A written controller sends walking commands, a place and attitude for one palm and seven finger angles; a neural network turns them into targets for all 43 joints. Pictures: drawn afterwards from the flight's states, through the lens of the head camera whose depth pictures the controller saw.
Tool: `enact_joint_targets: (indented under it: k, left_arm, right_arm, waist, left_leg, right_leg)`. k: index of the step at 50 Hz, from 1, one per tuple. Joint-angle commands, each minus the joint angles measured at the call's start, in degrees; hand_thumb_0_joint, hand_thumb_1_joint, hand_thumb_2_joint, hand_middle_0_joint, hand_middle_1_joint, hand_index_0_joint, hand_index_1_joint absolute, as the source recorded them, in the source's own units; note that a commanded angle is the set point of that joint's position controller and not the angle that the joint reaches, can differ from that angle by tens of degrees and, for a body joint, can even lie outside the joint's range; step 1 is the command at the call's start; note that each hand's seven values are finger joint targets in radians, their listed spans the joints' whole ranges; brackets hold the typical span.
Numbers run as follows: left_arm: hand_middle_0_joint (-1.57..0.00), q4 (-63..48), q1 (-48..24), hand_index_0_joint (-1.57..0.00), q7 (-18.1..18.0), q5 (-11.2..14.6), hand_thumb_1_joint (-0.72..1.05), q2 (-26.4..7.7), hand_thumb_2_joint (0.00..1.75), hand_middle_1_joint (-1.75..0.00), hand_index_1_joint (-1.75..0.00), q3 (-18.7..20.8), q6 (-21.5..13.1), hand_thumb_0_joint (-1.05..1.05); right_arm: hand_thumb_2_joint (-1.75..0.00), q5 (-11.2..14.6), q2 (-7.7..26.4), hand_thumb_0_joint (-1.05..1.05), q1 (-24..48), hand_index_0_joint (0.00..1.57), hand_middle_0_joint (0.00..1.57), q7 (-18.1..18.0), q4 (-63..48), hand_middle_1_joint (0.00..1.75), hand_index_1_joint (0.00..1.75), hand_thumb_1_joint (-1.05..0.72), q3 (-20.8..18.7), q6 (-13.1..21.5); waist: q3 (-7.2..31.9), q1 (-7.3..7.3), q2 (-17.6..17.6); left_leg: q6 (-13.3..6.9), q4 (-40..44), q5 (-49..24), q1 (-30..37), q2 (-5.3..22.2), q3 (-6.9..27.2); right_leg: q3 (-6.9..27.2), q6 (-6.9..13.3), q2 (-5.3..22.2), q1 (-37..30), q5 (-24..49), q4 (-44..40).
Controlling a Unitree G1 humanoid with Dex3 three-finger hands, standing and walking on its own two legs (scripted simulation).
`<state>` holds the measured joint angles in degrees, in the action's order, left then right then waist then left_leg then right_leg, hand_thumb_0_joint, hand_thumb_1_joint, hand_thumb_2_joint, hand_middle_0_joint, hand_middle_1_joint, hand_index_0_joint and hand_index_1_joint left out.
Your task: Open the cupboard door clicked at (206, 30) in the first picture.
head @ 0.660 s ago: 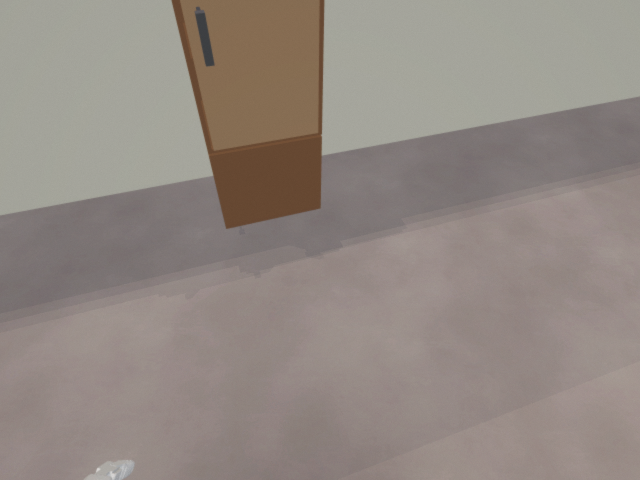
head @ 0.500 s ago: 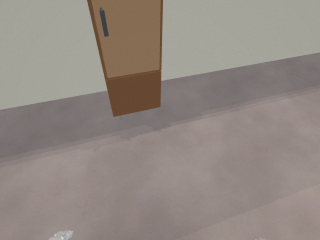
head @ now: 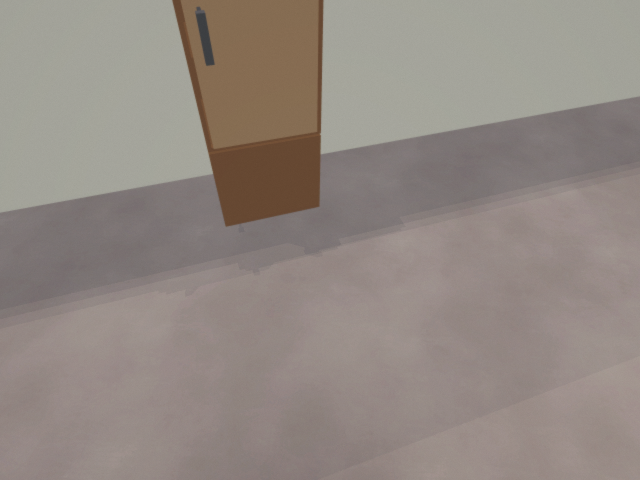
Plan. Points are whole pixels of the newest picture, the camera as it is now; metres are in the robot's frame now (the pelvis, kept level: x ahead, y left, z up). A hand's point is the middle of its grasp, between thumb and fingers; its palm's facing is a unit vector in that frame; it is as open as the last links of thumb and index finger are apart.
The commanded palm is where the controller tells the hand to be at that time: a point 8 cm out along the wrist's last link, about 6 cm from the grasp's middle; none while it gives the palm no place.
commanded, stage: stand and wait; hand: left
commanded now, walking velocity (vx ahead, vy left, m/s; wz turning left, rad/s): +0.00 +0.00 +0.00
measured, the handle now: (204, 36) +1.22 +0.41 +0.04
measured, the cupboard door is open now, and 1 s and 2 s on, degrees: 0 0 0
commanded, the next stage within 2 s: look at it before walking up in 0.16 s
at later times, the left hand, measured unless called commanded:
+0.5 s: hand out of the picture +0.08 +0.24 -0.15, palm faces -0.04 -0.95 -0.32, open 7.4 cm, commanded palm none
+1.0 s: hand out of the picture +0.08 +0.24 -0.16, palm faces -0.03 -0.95 -0.31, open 7.4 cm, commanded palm none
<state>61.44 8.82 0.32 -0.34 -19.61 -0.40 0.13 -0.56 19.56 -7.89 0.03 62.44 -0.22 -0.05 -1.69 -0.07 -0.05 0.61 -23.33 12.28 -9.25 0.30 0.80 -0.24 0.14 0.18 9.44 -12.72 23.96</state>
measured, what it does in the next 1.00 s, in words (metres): stands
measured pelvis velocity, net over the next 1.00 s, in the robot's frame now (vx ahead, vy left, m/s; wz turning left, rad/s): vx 0.01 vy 0.00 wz -0.02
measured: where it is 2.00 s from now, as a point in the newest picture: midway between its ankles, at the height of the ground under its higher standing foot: (343, 436)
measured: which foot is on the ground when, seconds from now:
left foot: down 0.00-1.00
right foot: down 0.00-1.00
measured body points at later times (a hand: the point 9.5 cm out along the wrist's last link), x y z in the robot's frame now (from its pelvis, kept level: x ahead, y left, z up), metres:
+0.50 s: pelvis +0.00 +0.00 +0.00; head +0.00 +0.00 +0.45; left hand +0.08 +0.29 -0.13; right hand +0.07 -0.30 -0.13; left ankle +0.00 +0.13 -0.74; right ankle +0.00 -0.12 -0.74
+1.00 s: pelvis +0.01 +0.00 +0.00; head +0.00 +0.00 +0.45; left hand +0.08 +0.29 -0.14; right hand +0.08 -0.29 -0.13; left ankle +0.01 +0.13 -0.74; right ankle +0.00 -0.12 -0.74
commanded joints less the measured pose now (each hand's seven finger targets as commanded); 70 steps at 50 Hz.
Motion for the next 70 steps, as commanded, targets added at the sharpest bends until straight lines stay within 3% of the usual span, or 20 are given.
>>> enact_joint_targets:
  k: [1,17,44,46,49,51,54,56,57,59,60,61,62,63,64,65,66,67,68,70]
  left_arm:
    - [-0.20,-3.59,-3.02,-0.20,-0.91,-0.19,0.90,-11.85,0.90,-0.30,-0.30,2.24,-1.55,0.00]
    - [-0.20,-3.07,-3.09,-0.20,-0.92,-0.32,0.90,-11.91,0.90,-0.30,-0.30,2.20,-1.57,0.00]
    - [-0.20,-2.62,-2.93,-0.20,-1.03,-0.31,0.90,-11.87,0.90,-0.30,-0.30,2.16,-1.74,0.00]
    - [-0.20,-0.65,1.43,-0.20,-1.21,-0.28,0.90,-4.52,0.90,-0.30,-0.30,0.60,-0.53,0.00]
    - [-0.20,-0.86,3.49,-0.20,-0.32,-0.87,0.90,-5.03,0.90,-0.30,-0.30,1.29,0.43,0.00]
    - [-0.20,-1.53,4.90,-0.20,0.18,-1.07,0.90,-4.82,0.90,-0.30,-0.30,1.82,0.48,0.00]
    - [-0.20,-2.52,6.73,-0.20,0.60,-1.02,0.90,-2.75,0.90,-0.30,-0.30,2.25,-0.08,0.00]
    - [-0.20,-3.36,7.35,-0.20,0.83,-0.91,0.90,-0.29,0.90,-0.30,-0.30,2.28,-0.96,0.00]
    - [-0.20,-4.11,6.00,-0.20,0.90,-0.92,0.90,0.56,0.90,-0.30,-0.30,2.16,-1.41,0.00]
    - [-0.20,-5.56,4.50,-0.20,0.94,-0.88,0.90,1.71,0.90,-0.30,-0.30,2.48,-1.82,0.00]
    - [-0.20,-5.09,6.49,-0.20,1.03,-0.87,0.90,2.40,0.90,-0.30,-0.30,2.64,-2.14,0.00]
    - [-0.20,-3.31,11.04,-0.20,1.07,-1.03,0.90,3.02,0.90,-0.30,-0.30,2.94,-2.44,0.00]
    - [-0.20,-0.61,18.71,-0.20,0.83,-1.18,0.90,1.31,0.90,-0.30,-0.30,3.66,-2.85,0.00]
    - [-0.20,2.38,27.83,-0.20,-0.16,-1.46,0.90,-4.69,0.90,-0.30,-0.30,5.28,-3.56,0.00]
    - [-0.20,4.14,33.20,-0.20,-0.98,-0.36,0.90,-4.78,0.90,-0.30,-0.30,4.88,-3.80,0.00]
    - [-0.20,4.58,32.04,-0.20,-1.44,-0.64,0.90,-3.12,0.90,-0.30,-0.30,4.56,-4.21,0.00]
    - [-0.20,3.93,29.98,-0.20,-1.65,-0.78,0.90,-0.25,0.90,-0.30,-0.30,4.03,-4.12,0.00]
    - [-0.20,3.33,28.18,-0.20,-1.87,-0.85,0.90,0.83,0.90,-0.30,-0.30,3.73,-4.03,0.00]
    - [-0.20,2.77,26.91,-0.20,-1.91,-1.14,0.90,1.84,0.90,-0.30,-0.30,3.40,-4.30,0.00]
    - [-0.20,2.67,25.29,-0.20,-2.04,-1.26,0.90,2.95,0.90,-0.30,-0.30,3.10,-4.77,0.00]
  right_arm:
    - [-0.90,-0.05,11.57,0.00,3.17,0.20,0.20,-0.76,-3.63,0.30,0.30,-0.90,-1.97,1.98]
    - [-0.90,0.01,11.47,0.00,3.26,0.20,0.20,-0.65,-2.65,0.30,0.30,-0.90,-1.94,1.85]
    - [-0.90,0.15,11.62,0.00,3.48,0.20,0.20,-0.81,-2.28,0.30,0.30,-0.90,-1.75,2.03]
    - [-0.90,-0.35,4.16,0.00,-0.25,0.20,0.20,-0.54,-0.60,0.30,0.30,-0.90,-0.08,1.01]
    - [-0.90,-0.90,4.52,0.00,-2.51,0.20,0.20,-0.17,-0.50,0.30,0.30,-0.90,-0.67,0.30]
    - [-0.90,-1.00,4.94,0.00,-3.04,0.20,0.20,-0.11,-1.16,0.30,0.30,-0.90,-1.17,0.32]
    - [-0.90,-0.88,5.06,0.00,-6.10,0.20,0.20,-0.35,-1.46,0.30,0.30,-0.90,-1.83,1.10]
    - [-0.90,-0.67,6.03,0.00,-9.88,0.20,0.20,-0.69,-0.94,0.30,0.30,-0.90,-2.62,1.92]
    - [-0.90,-0.52,6.37,0.00,-11.66,0.20,0.20,-0.74,-0.74,0.30,0.30,-0.90,-3.10,2.16]
    - [-0.90,-0.46,5.22,0.00,-13.01,0.20,0.20,-0.75,-0.64,0.30,0.30,-0.90,-3.53,2.56]
    - [-0.90,-0.53,4.46,0.00,-12.18,0.20,0.20,-0.80,-0.59,0.30,0.30,-0.90,-3.36,2.67]
    - [-0.90,-0.54,3.43,0.00,-10.55,0.20,0.20,-0.86,-0.90,0.30,0.30,-0.90,-3.06,2.71]
    - [-0.90,-0.46,1.26,0.00,-8.03,0.20,0.20,-0.75,-1.66,0.30,0.30,-0.90,-2.73,2.85]
    - [-0.90,0.02,-3.50,0.00,-5.02,0.20,0.20,-0.33,-4.56,0.30,0.30,-0.90,-1.72,3.59]
    - [-0.90,-0.45,-1.61,0.00,0.00,0.20,0.20,-0.24,-6.52,0.30,0.30,-0.90,-2.03,3.96]
    - [-0.90,-0.46,-1.79,0.00,0.37,0.20,0.20,-0.23,-6.28,0.30,0.30,-0.90,-2.29,4.12]
    - [-0.90,-0.52,-2.82,0.00,0.51,0.20,0.20,-0.21,-5.93,0.30,0.30,-0.90,-2.46,4.07]
    - [-0.90,-0.48,-3.98,0.00,0.80,0.20,0.20,-0.02,-5.52,0.30,0.30,-0.90,-2.45,3.94]
    - [-0.90,-0.69,-4.95,0.00,0.22,0.20,0.20,0.28,-5.01,0.30,0.30,-0.90,-2.44,3.63]
    - [-0.90,-0.65,-6.20,0.00,-0.79,0.20,0.20,0.69,-5.13,0.30,0.30,-0.90,-2.65,2.80]
  waist:
    - [3.54,0.10,-0.17]
    - [2.23,0.18,0.20]
    - [3.70,0.12,0.14]
    - [3.99,0.17,-0.42]
    - [-1.66,0.31,-0.94]
    - [-5.32,0.43,-0.57]
    - [-7.19,-0.19,2.37]
    - [-4.97,-1.10,7.75]
    - [-4.41,-1.78,8.93]
    - [-7.00,-2.08,10.06]
    - [-6.79,-0.68,9.16]
    - [-5.77,1.71,6.90]
    - [-3.32,5.35,-1.90]
    - [-1.73,7.95,-20.20]
    - [-2.86,9.20,-16.79]
    - [-4.14,8.01,-15.81]
    - [-5.32,6.79,-8.06]
    - [-6.03,5.62,-2.52]
    - [-5.83,4.48,-1.24]
    - [-5.17,2.47,-2.69]
  left_leg:
    - [-2.37,4.08,-6.29,0.60,6.01,5.19]
    - [-2.15,5.22,-4.35,0.45,6.17,5.06]
    - [-2.04,5.73,-9.43,2.73,6.70,4.76]
    - [-0.91,4.45,-1.55,3.12,6.17,2.84]
    - [-1.52,4.81,17.73,-2.17,5.58,2.76]
    - [-2.12,4.29,22.57,-5.05,5.80,3.15]
    - [-4.28,4.64,22.40,-3.02,8.59,5.63]
    - [-7.28,6.94,17.86,3.20,13.68,10.87]
    - [-9.05,7.92,15.30,6.37,16.48,13.13]
    - [-10.98,8.52,9.42,5.89,18.90,12.79]
    - [-10.03,5.52,4.44,4.32,17.98,9.71]
    - [-7.52,-1.12,1.38,-1.62,15.13,4.54]
    - [-4.15,-14.04,0.34,-11.55,9.65,-2.32]
    - [-0.77,-32.30,12.20,-28.45,1.76,-10.85]
    - [-1.11,-39.66,19.43,-32.53,2.34,-5.81]
    - [-1.36,-43.55,16.76,-34.83,4.01,-3.15]
    - [-1.03,-45.20,13.94,-35.71,5.34,-2.92]
    - [-0.98,-44.91,12.22,-35.26,6.37,-2.93]
    - [-0.48,-44.05,10.05,-34.57,6.47,-3.65]
    - [0.45,-41.69,6.95,-32.97,6.42,-4.92]
  right_leg:
    - [6.46,1.90,6.65,-0.04,4.35,-4.90]
    - [6.97,1.72,6.47,0.68,2.38,-6.36]
    - [6.16,1.52,6.75,-1.78,9.27,-6.05]
    - [6.33,0.76,6.07,-0.66,-0.25,-5.77]
    - [8.46,1.86,4.64,4.64,-18.31,-6.20]
    - [9.31,2.70,3.66,7.74,-21.92,-5.12]
    - [7.68,3.41,1.56,11.89,-17.80,1.32]
    - [2.53,2.71,-1.06,15.80,-10.30,10.92]
    - [-0.18,2.10,-1.29,18.90,-10.75,14.19]
    - [-1.36,1.31,0.87,20.70,-14.59,16.00]
    - [-2.00,1.32,1.33,17.29,-13.61,12.95]
    - [-2.62,1.85,0.98,7.60,-8.75,6.64]
    - [4.43,3.96,3.16,-5.26,-5.64,0.45]
    - [25.84,8.67,17.06,-17.51,-0.30,-8.49]
    - [32.88,11.11,21.04,-17.19,9.81,-9.55]
    - [30.20,11.72,19.72,-17.68,18.32,-8.28]
    - [26.49,13.07,19.44,-16.27,20.91,-7.55]
    - [23.71,13.03,18.71,-14.61,19.98,-7.15]
    - [19.97,12.03,17.05,-13.49,20.26,-7.67]
    - [15.23,11.09,15.05,-10.88,20.32,-9.52]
